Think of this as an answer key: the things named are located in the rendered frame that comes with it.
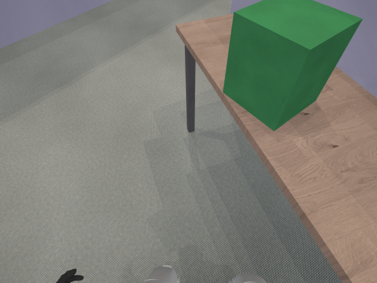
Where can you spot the table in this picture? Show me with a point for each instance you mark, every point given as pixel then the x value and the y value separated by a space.
pixel 324 159

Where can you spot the left robot thigh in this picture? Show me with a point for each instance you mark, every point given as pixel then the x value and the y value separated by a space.
pixel 162 274

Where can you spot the carton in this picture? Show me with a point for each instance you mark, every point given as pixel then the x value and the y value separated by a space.
pixel 281 54

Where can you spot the robot left hand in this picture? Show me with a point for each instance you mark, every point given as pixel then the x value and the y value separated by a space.
pixel 70 276

